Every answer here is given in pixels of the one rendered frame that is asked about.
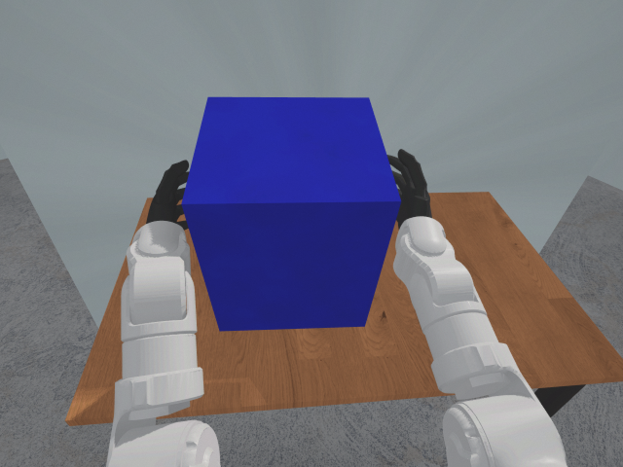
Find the robot left hand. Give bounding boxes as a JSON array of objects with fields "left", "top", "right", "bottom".
[{"left": 146, "top": 160, "right": 190, "bottom": 231}]

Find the table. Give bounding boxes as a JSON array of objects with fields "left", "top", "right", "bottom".
[{"left": 65, "top": 192, "right": 623, "bottom": 426}]

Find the robot right hand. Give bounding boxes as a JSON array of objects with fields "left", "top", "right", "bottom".
[{"left": 387, "top": 149, "right": 432, "bottom": 229}]

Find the right robot upper arm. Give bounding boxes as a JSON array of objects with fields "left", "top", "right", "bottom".
[{"left": 443, "top": 392, "right": 568, "bottom": 467}]

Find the carton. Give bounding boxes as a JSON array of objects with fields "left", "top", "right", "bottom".
[{"left": 181, "top": 97, "right": 401, "bottom": 331}]

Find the robot left forearm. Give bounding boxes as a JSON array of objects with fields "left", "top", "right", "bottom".
[{"left": 106, "top": 221, "right": 204, "bottom": 467}]

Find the left robot upper arm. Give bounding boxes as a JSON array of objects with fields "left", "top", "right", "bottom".
[{"left": 108, "top": 420, "right": 221, "bottom": 467}]

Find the robot right forearm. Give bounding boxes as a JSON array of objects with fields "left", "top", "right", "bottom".
[{"left": 393, "top": 216, "right": 567, "bottom": 464}]

